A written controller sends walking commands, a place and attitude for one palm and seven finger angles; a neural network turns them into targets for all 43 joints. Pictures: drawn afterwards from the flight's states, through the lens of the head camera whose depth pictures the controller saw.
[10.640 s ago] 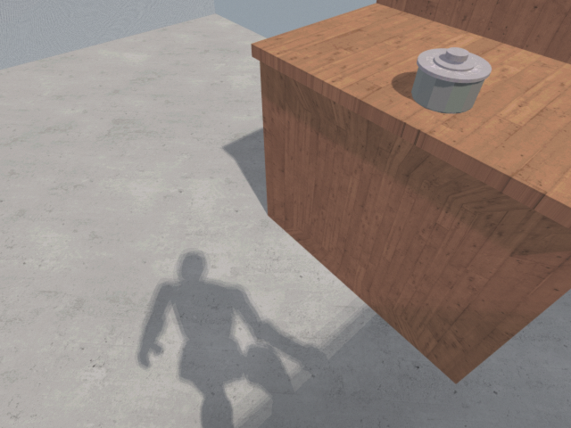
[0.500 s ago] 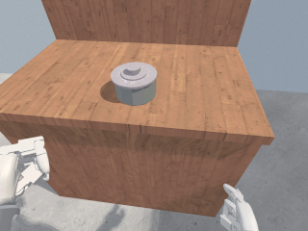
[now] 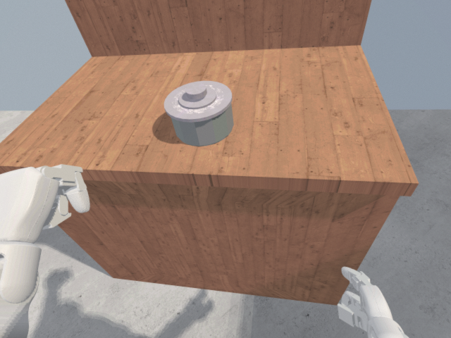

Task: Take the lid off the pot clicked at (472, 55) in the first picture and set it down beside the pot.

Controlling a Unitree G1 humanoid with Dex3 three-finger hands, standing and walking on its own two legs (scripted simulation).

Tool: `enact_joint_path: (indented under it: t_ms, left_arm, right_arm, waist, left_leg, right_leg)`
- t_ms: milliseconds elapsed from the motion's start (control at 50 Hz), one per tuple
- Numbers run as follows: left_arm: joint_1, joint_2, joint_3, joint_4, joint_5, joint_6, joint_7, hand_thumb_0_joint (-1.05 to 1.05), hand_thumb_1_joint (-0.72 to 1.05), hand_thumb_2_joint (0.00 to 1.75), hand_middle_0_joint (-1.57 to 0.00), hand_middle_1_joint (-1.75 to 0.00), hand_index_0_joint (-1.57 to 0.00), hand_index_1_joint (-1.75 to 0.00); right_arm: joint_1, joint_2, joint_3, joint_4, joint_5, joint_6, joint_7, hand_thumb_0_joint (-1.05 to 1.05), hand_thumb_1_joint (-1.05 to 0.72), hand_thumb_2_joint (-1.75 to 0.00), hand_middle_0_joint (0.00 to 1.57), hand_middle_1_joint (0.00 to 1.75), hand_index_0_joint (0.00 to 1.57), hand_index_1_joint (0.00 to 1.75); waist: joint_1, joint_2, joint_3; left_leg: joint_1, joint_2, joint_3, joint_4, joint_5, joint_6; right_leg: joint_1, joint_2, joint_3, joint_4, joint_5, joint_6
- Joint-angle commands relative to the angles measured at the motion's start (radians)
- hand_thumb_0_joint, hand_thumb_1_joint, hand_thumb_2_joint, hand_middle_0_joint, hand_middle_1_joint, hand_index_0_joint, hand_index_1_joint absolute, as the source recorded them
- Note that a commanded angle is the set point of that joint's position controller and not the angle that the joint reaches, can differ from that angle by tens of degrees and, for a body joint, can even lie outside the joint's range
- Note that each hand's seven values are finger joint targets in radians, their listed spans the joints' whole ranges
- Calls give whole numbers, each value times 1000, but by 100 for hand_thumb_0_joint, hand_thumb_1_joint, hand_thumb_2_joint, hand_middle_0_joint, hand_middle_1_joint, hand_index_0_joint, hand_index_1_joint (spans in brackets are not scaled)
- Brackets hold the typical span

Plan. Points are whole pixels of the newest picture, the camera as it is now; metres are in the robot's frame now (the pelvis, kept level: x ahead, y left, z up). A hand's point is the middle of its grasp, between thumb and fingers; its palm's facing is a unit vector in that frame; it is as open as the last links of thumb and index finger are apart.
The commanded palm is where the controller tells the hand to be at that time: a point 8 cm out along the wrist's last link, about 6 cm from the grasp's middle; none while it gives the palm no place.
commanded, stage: reach forward and open the fingers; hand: left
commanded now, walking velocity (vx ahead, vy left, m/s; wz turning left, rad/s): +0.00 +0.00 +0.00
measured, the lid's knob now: (196, 91) +0.58 +0.17 +0.15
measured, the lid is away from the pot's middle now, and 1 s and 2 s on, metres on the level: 0.00 0.00 0.00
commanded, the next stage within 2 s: move the open hand above the knob in 0.86 s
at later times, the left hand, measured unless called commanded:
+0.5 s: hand (84, 180) +0.26 +0.24 +0.20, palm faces +0.04 +0.01 -1.00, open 7.3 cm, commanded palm +0.22 +0.24 +0.26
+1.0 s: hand (110, 161) +0.29 +0.22 +0.21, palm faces -0.02 +0.02 -1.00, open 9.8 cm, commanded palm +0.26 +0.23 +0.28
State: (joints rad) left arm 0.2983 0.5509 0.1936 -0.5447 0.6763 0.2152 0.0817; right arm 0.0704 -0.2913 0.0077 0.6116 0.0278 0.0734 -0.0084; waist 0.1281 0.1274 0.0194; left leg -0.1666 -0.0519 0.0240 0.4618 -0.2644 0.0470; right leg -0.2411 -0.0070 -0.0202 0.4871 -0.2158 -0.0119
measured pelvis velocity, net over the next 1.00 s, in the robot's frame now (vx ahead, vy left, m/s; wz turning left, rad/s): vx -0.03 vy -0.01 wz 0.02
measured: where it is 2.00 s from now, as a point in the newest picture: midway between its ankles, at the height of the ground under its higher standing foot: outside the picture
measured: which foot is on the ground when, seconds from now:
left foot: down 0.00-1.00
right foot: down 0.00-1.00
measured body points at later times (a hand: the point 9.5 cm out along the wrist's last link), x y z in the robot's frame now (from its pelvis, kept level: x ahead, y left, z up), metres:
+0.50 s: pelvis -0.01 -0.01 +0.00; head -0.03 -0.07 +0.45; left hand +0.25 +0.24 +0.26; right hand +0.22 -0.21 -0.09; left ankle -0.01 +0.09 -0.74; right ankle +0.03 -0.11 -0.74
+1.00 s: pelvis -0.03 -0.01 +0.00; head -0.03 -0.08 +0.45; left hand +0.29 +0.21 +0.26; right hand +0.20 -0.23 -0.10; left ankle -0.01 +0.09 -0.74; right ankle +0.03 -0.11 -0.74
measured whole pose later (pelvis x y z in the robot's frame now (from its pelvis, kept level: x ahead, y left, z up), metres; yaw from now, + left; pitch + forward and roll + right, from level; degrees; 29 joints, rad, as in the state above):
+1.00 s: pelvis -0.03 -0.01 +0.00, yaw +1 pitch -3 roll +1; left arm -0.33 0.67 -0.03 -0.09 0.78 0.15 -0.41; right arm 0.08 -0.30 0.04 0.63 0.06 0.05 -0.01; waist 0.07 0.14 0.02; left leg -0.17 -0.06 0.00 0.43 -0.21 0.03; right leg -0.25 -0.01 -0.04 0.47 -0.18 -0.03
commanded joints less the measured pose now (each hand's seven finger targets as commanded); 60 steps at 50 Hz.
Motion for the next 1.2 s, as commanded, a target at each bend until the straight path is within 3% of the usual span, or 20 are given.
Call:
enact_joint_path:
  t_ms: [0, 100, 260, 400, 440, 480, 540, 580, 660, 680, 740, 760, 840, 940, 960, 1000, 1040, 1100, 1140, 1180]
  left_arm:
    - [-237, 204, 63, -129, 75, 1, -40, 0, 43, 124, -119, -93, -119, -93]
    - [-421, 315, 93, -27, 103, 20, -132, 0, 26, 134, -115, -76, -115, -76]
    - [-527, 278, -1, 45, 100, 22, -292, 0, -2, 151, -107, -47, -107, -47]
    - [-703, 431, 87, 117, 126, -19, -347, 0, -27, 166, -99, -22, -99, -22]
    - [-695, 425, 93, 171, 119, -18, -365, 0, -34, 170, -97, -15, -97, -15]
    - [-711, 369, 32, 244, 102, -27, -393, 0, -41, 174, -94, -8, -94, -8]
    - [-684, 279, -40, 199, 75, -35, -419, 0, -41, 174, -93, -8, -93, -8]
    - [-752, 346, -9, 186, 78, -51, -427, 0, -41, 174, -93, -8, -93, -8]
    - [-955, 517, 101, 190, 121, -61, -412, 0, -41, 174, -92, -8, -92, -8]
    - [-956, 521, 110, 282, 121, -59, -411, 0, -41, 174, -91, -8, -91, -8]
    - [-882, 419, 49, 409, 95, -43, -429, 0, -41, 174, -91, -8, -91, -8]
    - [-893, 392, 16, 397, 92, -48, -443, 0, -41, 174, -90, -8, -90, -8]
    - [-858, 232, -125, 255, 60, -48, -462, 0, -40, 174, -90, -8, -90, -8]
    - [-1069, 602, 148, 337, 145, -41, -415, 0, -40, 174, -89, -8, -89, -8]
    - [-1182, 559, 85, 372, 162, -38, -419, 0, -40, 174, -89, -8, -89, -8]
    - [-1171, 428, -18, 498, 140, -35, -428, 0, -40, 174, -89, -8, -89, -8]
    - [-1060, 307, -96, 517, 114, -27, -447, 0, -40, 174, -89, -8, -89, -8]
    - [-1094, 173, -241, 404, 107, -25, -472, 0, -40, 174, -89, -8, -89, -8]
    - [-1159, 169, -257, 381, 114, -13, -462, 0, -40, 174, -89, -8, -89, -8]
    - [-1349, 409, -98, 412, 172, -15, -440, 0, -40, 174, -89, -8, -89, -8]
  right_arm:
    - [-194, -78, -20, -178, 7, -58, -7, 0, -90, -90, 20, 30, 20, 30]
    - [-201, -73, 2, -147, 5, -58, -21, 0, -90, -90, 20, 30, 20, 30]
    - [-213, -69, 14, -165, 11, -48, 3, 0, -90, -90, 20, 30, 20, 30]
    - [-196, -82, 16, -155, 6, -55, -1, 0, -90, -90, 20, 30, 20, 30]
    - [-205, -81, 13, -165, 15, -59, 5, 0, -90, -90, 20, 30, 20, 30]
    - [-181, -84, 9, -156, 17, -50, 5, 0, -90, -90, 20, 30, 20, 30]
    - [-200, -80, 3, -192, 30, -69, 15, 0, -90, -90, 20, 30, 20, 30]
    - [-182, -87, 0, -181, 22, -71, 12, 0, -90, -90, 20, 30, 20, 30]
    - [-191, -89, 8, -157, 14, -84, 3, 0, -90, -90, 20, 30, 20, 30]
    - [-174, -93, 6, -148, 12, -81, -5, 0, -90, -90, 20, 30, 20, 30]
    - [-169, -94, -2, -152, 29, -69, 0, 0, -90, -90, 20, 30, 20, 30]
    - [-158, -91, 1, -148, 25, -65, 7, 0, -90, -90, 20, 30, 20, 30]
    - [-201, -81, -4, -204, 45, -81, 20, 0, -90, -90, 20, 30, 20, 30]
    - [-170, -109, 2, -148, 19, -71, -4, 0, -90, -90, 20, 30, 20, 30]
    - [-180, -92, 14, -143, 18, -68, -4, 0, -90, -90, 20, 30, 20, 30]
    - [-157, -91, 10, -132, 30, -58, -7, 0, -90, -90, 20, 30, 20, 30]
    - [-158, -86, 2, -158, 42, -60, 3, 0, -90, -90, 20, 30, 20, 30]
    - [-172, -78, 3, -180, 45, -59, 18, 0, -90, -90, 20, 30, 20, 30]
    - [-181, -79, 6, -186, 49, -64, 15, 0, -90, -90, 20, 30, 20, 30]
    - [-155, -98, 7, -142, 32, -62, 3, 0, -90, -90, 20, 30, 20, 30]
  waist:
    - [-14, -98, -219]
    - [-19, -92, -163]
    - [-33, -48, -179]
    - [-27, -53, -213]
    - [-25, -43, -194]
    - [-36, -104, -167]
    - [-45, -67, -201]
    - [-42, -105, -224]
    - [-29, -54, -290]
    - [-32, -80, -230]
    - [-41, -69, -168]
    - [-38, -113, -194]
    - [-62, -86, -249]
    - [-31, -57, -258]
    - [-36, -66, -264]
    - [-61, -103, -179]
    - [-61, -86, -213]
    - [-78, -125, -265]
    - [-96, -95, -283]
    - [-80, -98, -307]
  left_leg:
    - [3, 20, -35, -88, 248, -24]
    - [-3, 21, -42, -116, 247, -20]
    - [5, 20, -31, -127, 262, -22]
    - [-30, 17, -36, -138, 215, -18]
    - [-38, 18, -39, -132, 201, -20]
    - [-58, 15, -26, -135, 182, -18]
    - [-26, 14, -30, -122, 168, -15]
    - [-42, 8, -22, -126, 152, -9]
    - [-59, 3, -40, -122, 150, -10]
    - [-78, 6, -37, -126, 138, -11]
    - [-86, 10, -35, -119, 116, -16]
    - [-98, 7, -31, -122, 124, -17]
    - [-32, 2, -26, -102, 124, -5]
    - [-82, 6, -42, -113, 103, -9]
    - [-108, 1, -43, -117, 103, -14]
    - [-109, 9, -40, -127, 74, -17]
    - [-72, 2, -38, -103, 106, -12]
    - [-46, -3, -31, -106, 118, -7]
    - [-13, 0, -40, -95, 113, -3]
    - [-44, 1, -48, -111, 109, -6]
  right_leg:
    - [178, 5, 9, -70, 133, -7]
    - [194, 5, 5, -90, 128, -10]
    - [214, 11, 1, -106, 142, -10]
    - [229, 7, 12, -111, 85, -9]
    - [207, 16, 22, -120, 69, -11]
    - [199, 2, 10, -120, 60, -5]
    - [173, 14, 12, -122, 52, -3]
    - [208, -2, 14, -116, 41, 1]
    - [251, -14, 32, -103, 10, -7]
    - [216, -11, 27, -111, -1, -7]
    - [161, -1, 28, -129, -15, -8]
    - [196, -16, 23, -112, 1, -7]
    - [162, 1, 17, -107, 25, -1]
    - [195, -4, 31, -104, -38, -11]
    - [212, -20, 32, -96, -46, -15]
    - [136, -12, 10, -113, -60, -11]
    - [131, -1, 11, -103, -9, -14]
    - [148, -11, 2, -89, 37, -8]
    - [115, 1, 0, -89, 26, -11]
    - [159, -7, 10, -90, 0, -16]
